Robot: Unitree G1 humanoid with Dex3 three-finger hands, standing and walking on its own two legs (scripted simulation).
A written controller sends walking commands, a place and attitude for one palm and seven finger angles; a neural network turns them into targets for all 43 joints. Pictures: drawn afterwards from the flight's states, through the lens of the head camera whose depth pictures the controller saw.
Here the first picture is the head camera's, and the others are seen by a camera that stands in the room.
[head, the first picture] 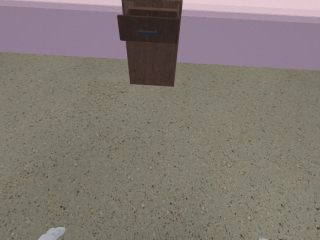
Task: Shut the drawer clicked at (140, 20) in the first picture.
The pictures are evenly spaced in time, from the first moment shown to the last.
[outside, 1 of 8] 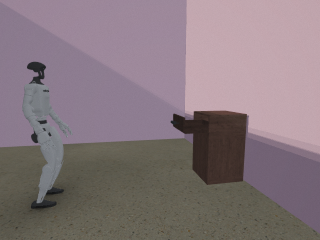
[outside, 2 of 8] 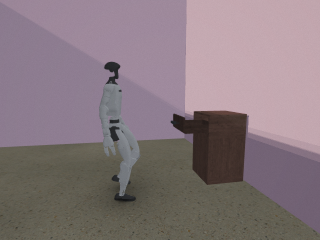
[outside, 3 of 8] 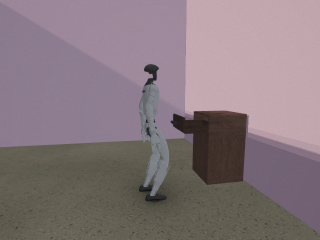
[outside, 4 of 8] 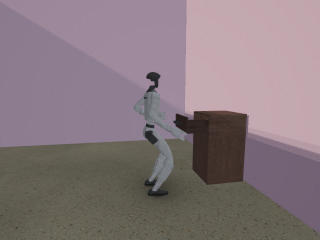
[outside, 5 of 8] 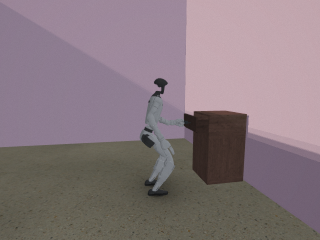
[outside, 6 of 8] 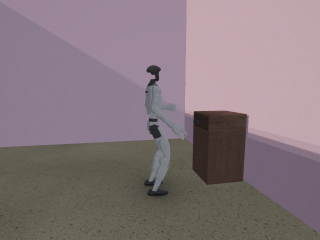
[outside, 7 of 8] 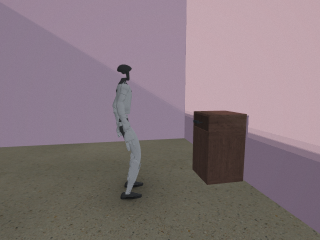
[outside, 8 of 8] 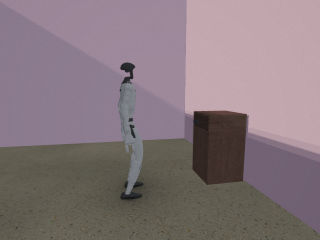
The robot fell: no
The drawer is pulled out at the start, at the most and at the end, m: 0.28 0.28 0.00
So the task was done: yes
